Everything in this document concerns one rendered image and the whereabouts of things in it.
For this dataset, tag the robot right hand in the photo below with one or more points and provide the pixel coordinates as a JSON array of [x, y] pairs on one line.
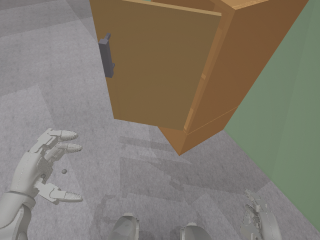
[[265, 224]]

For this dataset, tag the robot right thigh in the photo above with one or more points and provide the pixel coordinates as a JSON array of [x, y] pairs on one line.
[[192, 232]]

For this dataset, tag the handle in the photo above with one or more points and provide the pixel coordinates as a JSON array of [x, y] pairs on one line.
[[104, 48]]

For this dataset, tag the left robot forearm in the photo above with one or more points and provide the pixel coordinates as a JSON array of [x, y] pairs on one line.
[[15, 215]]

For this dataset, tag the robot left thigh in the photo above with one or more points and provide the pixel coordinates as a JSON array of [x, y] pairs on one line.
[[126, 228]]

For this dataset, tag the robot thigh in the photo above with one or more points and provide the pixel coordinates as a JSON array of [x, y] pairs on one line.
[[126, 228], [192, 232]]

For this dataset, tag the cupboard door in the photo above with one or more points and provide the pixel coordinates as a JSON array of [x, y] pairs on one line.
[[160, 51]]

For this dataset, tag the robot left hand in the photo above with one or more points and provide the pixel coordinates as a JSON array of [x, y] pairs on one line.
[[27, 175]]

